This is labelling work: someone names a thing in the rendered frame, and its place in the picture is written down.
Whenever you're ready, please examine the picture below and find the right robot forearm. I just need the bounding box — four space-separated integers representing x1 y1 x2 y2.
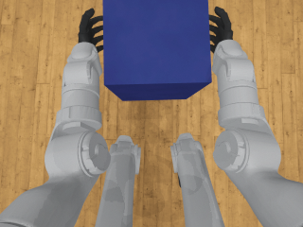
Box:
211 39 276 139

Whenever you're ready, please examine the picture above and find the left robot forearm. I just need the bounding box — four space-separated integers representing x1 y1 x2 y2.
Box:
47 42 103 146

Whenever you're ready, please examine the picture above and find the carton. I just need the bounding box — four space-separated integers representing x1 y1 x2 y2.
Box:
102 0 212 101

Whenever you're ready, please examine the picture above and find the robot left upper arm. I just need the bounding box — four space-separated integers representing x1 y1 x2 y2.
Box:
0 131 111 227

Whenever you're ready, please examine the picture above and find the robot right upper arm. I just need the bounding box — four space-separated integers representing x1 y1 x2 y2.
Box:
212 128 303 227

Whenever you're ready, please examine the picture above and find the robot thigh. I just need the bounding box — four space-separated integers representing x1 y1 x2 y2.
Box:
170 138 225 227
95 141 141 227

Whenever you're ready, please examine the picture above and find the left robot hand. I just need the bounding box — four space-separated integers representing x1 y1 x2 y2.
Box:
78 8 103 52

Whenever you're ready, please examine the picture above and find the left robot thigh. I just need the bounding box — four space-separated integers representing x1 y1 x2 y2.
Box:
95 141 141 227

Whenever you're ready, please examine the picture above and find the right robot thigh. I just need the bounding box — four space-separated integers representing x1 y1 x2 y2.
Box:
170 138 225 227

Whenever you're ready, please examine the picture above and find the right robot hand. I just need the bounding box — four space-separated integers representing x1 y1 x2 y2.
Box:
208 7 233 54

